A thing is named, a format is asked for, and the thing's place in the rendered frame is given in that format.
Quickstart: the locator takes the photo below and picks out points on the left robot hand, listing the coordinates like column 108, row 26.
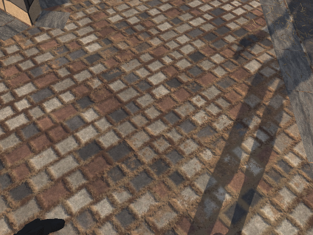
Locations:
column 42, row 227

